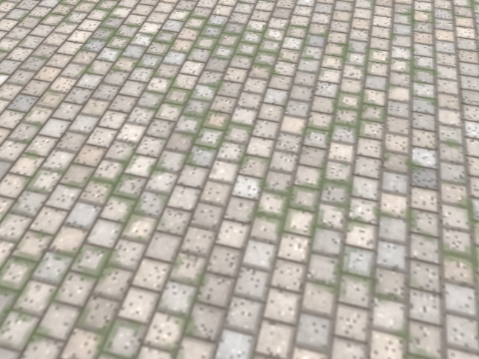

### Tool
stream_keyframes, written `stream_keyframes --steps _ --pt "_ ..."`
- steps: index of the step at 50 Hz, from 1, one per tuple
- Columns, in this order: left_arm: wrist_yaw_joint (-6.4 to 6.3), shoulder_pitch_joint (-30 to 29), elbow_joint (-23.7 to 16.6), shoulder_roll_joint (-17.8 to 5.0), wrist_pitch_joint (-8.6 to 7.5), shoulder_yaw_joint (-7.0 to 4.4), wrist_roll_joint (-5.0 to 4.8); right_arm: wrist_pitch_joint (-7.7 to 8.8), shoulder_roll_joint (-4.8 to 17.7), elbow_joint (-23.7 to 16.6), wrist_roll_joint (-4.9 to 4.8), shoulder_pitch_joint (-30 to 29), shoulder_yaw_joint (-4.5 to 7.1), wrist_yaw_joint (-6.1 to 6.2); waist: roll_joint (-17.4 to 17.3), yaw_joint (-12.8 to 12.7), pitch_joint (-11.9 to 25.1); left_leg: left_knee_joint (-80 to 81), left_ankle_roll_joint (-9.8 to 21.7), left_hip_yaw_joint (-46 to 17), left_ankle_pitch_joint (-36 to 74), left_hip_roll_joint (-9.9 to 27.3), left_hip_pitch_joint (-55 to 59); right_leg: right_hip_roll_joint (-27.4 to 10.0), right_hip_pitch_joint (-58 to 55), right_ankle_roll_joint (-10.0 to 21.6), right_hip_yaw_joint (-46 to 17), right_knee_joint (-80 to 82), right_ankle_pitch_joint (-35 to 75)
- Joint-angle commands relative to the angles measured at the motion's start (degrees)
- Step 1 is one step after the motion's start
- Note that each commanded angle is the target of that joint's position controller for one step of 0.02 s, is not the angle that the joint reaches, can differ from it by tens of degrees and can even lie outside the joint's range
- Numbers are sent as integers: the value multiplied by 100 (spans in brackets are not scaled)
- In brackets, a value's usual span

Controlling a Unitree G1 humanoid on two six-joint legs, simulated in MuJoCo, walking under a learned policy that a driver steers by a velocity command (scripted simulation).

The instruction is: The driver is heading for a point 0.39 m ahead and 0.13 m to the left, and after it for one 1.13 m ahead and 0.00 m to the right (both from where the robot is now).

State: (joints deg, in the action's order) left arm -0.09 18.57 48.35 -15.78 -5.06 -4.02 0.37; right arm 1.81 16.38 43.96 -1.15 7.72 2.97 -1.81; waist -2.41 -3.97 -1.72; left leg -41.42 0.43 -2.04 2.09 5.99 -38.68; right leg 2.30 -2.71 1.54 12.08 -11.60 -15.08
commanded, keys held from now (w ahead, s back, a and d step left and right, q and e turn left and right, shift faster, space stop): w+q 0.38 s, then w+e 0.62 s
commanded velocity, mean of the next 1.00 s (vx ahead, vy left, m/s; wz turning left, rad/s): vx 0.50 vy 0.00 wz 0.09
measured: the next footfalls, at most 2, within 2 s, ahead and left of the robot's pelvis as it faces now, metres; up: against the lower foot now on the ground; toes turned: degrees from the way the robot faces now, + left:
left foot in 0.14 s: +0.25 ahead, +0.13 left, +0.00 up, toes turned +8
right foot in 0.64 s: +0.58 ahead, -0.01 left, +0.00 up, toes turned +13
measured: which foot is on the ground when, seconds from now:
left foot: up 0.00-0.12, down 0.14-0.66, up 0.68-1.00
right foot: down 0.00-0.16, up 0.18-0.62, down 0.64-1.00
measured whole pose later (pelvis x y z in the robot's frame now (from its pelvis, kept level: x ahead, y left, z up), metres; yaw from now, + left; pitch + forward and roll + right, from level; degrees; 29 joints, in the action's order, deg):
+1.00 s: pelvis +0.58 +0.06 +0.01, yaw +2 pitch +2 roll +1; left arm -0.4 21.0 44.9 -15.7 -2.8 -3.0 -1.3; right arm 5.3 16.2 38.0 0.6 3.6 2.5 -0.1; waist -1.6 -4.6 -2.0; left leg -36.1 -3.6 -6.9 -0.8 2.9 -36.2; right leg 6.8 6.8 5.3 -8.8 -18.3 -12.5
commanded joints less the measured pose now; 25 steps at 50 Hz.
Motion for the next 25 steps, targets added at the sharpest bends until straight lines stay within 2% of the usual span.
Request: stream_keyframes --steps 1,3,5,6,7,8,9,10,11,12,13,14,17,19,21,23,25 --pt "-50 -64 -228 -981 27 -242 -90 69 215 -636 -2 -690 6 -114 388 -30 -408 441 159 221 -60 -31 -92 -1800 15 722 -306 297 2388" --pt "-71 -70 -184 -1085 128 -274 -135 57 306 -776 -3 -732 52 -172 491 75 -322 577 332 449 -576 -215 73 -1880 -344 614 -163 -138 3472" --pt "-125 -163 -213 -1251 229 -317 -162 19 528 -776 -4 -295 179 -188 723 408 101 515 566 801 -1204 -624 868 -1859 -488 475 -21 -1102 5370" --pt "-151 -248 -239 -1284 284 -318 -172 6 744 -632 -22 391 314 -162 710 814 474 684 736 892 -1221 -866 1786 -1737 -268 358 88 -2077 5749" --pt "-182 -272 -286 -1206 282 -270 -155 -27 1108 -382 -32 1367 519 -72 495 1306 966 1024 977 594 -950 -927 3379 -1502 623 133 164 -3481 4994" --pt "-124 208 -539 -506 177 -48 85 -61 1789 -310 -58 1703 677 48 -935 955 1477 1084 1797 -1952 -1063 535 5522 -750 3069 -241 77 -5623 636" --pt "-36 105 -682 -397 -66 68 5 30 1732 -529 -36 1653 599 15 -933 894 2385 2175 2606 -4683 -2118 1386 6387 106 4361 -324 -1297 -6790 -2047" --pt "42 -661 -826 -881 -226 -59 -245 102 1270 -507 18 1579 466 -12 -324 1175 1826 2480 2195 -4031 -2082 1226 6063 -264 4947 -179 -1779 -6868 -1601" --pt "52 -899 -930 -850 -313 -38 -292 157 1094 -504 15 1306 418 -7 -135 1007 1142 2496 1962 -3231 -1726 1002 5265 -508 4992 -65 -1714 -6439 -1072" --pt "6 -877 -849 -812 -331 -47 -159 172 912 -563 1 905 360 4 219 721 718 2514 1765 -2603 -1127 746 4396 -735 4658 -86 -1691 -5912 -710" --pt "-21 -799 -798 -876 -287 -97 -43 176 732 -655 43 616 300 29 143 508 517 2613 1674 -2168 -546 549 3743 -876 4223 -141 -1698 -5510 -461" --pt "-11 -705 -782 -870 -212 -115 -8 172 680 -738 95 484 274 53 29 364 461 2740 1657 -1995 -254 425 3335 -920 3894 -203 -1703 -5348 -311" --pt "-23 -760 -840 -636 -56 -70 55 198 848 -724 64 565 325 144 29 293 347 2894 1683 -1503 433 230 2685 -835 3684 -481 -1522 -4604 123" --pt "-28 -1229 -983 -506 -35 -13 56 182 955 -663 40 730 359 216 -22 441 201 2895 1527 -1263 309 44 2483 -716 3684 -594 -1482 -3718 850" --pt "37 -1487 -976 -359 -61 65 18 169 843 -580 40 823 311 250 -202 608 204 2895 1301 -882 -48 -124 2453 -620 3374 -591 -1389 -2754 1770" --pt "116 -1812 -1018 -345 -105 99 -52 189 841 -436 50 1092 289 242 -267 835 140 2960 1222 -882 -452 7 2532 -561 3160 -526 -1319 -2302 2433" --pt "165 -2019 -1084 -460 -127 83 -108 204 875 -308 49 1261 285 220 -268 931 13 2873 1207 -994 -556 253 2966 -589 3368 -366 -1372 -2063 2384"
